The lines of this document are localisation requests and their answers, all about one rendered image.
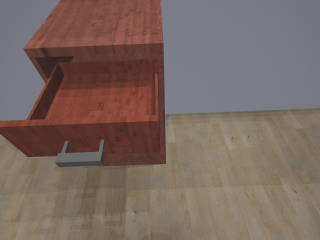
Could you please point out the drawer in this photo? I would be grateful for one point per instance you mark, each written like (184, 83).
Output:
(85, 102)

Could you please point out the cabinet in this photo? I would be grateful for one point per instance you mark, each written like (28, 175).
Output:
(104, 30)

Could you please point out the handle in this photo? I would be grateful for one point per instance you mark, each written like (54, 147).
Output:
(80, 159)

